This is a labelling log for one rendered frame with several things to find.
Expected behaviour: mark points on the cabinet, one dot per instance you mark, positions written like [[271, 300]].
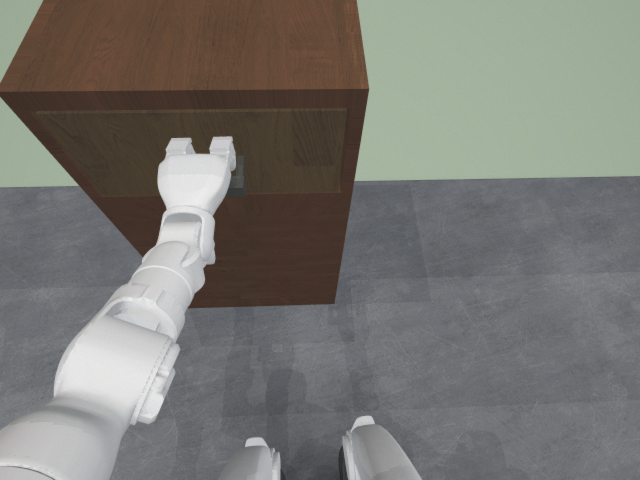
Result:
[[271, 248]]

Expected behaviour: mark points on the drawer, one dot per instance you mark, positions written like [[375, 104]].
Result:
[[285, 149]]

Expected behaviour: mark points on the left robot thigh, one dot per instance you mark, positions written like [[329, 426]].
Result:
[[253, 463]]

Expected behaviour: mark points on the left robot forearm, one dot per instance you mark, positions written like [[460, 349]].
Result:
[[162, 288]]

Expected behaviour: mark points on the handle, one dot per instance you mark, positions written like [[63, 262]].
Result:
[[237, 186]]

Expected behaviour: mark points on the robot left hand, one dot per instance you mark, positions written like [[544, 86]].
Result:
[[199, 180]]

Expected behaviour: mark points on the left robot upper arm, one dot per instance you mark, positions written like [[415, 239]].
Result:
[[120, 374]]

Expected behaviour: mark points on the left robot shin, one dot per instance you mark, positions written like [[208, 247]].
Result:
[[256, 441]]

